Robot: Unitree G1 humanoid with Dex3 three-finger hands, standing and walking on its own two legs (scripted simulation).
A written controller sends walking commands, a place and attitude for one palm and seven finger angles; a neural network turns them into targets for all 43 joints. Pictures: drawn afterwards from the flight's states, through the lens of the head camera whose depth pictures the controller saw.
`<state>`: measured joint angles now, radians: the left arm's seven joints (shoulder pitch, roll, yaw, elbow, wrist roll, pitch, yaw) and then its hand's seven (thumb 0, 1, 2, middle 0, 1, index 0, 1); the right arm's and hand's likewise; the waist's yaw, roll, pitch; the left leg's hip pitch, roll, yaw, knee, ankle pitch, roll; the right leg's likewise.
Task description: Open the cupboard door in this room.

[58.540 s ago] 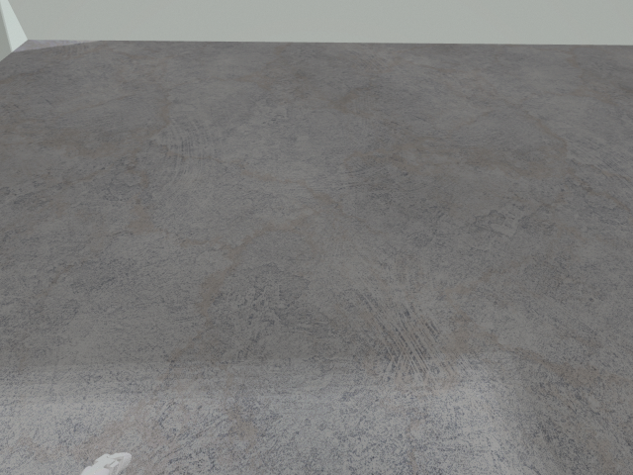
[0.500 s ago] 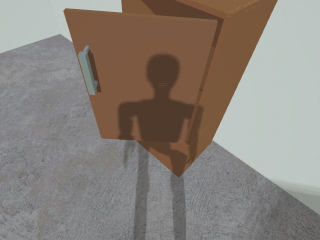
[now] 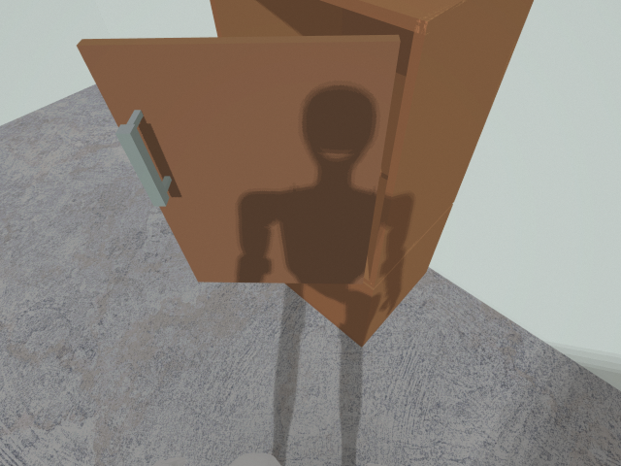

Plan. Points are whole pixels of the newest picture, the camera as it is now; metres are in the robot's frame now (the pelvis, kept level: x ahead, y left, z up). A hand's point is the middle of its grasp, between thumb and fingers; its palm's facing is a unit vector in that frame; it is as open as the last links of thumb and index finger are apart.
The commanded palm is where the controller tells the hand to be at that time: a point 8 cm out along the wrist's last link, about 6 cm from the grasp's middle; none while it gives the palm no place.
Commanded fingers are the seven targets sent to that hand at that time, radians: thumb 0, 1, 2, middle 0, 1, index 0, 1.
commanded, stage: come to a stop and stand still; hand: left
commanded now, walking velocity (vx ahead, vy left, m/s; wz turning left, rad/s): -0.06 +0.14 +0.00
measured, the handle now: (149, 160) +0.53 +0.28 +0.08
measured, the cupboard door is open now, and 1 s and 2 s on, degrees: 41 41 41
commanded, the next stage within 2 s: look again from close up in 1.14 s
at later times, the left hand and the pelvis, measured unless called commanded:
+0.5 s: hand out of the picture -0.06 +0.21 -0.17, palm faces +0.10 -0.98 -0.20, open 7.3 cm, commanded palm none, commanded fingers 0.00 0.90 0.90 -0.20 -0.30 -0.20 -0.30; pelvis -0.05 +0.03 +0.01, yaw +1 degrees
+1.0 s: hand out of the picture -0.10 +0.17 -0.17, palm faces +0.06 -0.99 -0.16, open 7.3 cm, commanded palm none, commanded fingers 0.00 0.90 0.90 -0.20 -0.30 -0.20 -0.30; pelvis -0.09 +0.01 +0.01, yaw +1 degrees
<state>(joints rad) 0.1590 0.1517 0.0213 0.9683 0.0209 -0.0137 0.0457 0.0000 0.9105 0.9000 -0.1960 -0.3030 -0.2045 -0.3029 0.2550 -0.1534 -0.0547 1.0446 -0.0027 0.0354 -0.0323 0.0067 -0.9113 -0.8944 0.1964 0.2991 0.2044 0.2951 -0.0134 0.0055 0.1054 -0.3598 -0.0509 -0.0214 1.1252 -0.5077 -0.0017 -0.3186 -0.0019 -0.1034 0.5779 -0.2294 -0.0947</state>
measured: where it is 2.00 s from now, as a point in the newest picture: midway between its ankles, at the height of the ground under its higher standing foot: outside the picture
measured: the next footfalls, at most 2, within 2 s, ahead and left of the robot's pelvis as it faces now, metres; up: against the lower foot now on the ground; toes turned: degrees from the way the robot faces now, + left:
left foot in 0.32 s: +0.02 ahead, +0.16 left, +0.00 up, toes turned +2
right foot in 0.56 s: +0.00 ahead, -0.07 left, +0.00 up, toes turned -1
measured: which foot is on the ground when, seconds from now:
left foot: up 0.00-0.30, down 0.32-1.00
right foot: down 0.00-0.36, up 0.38-0.54, down 0.56-1.00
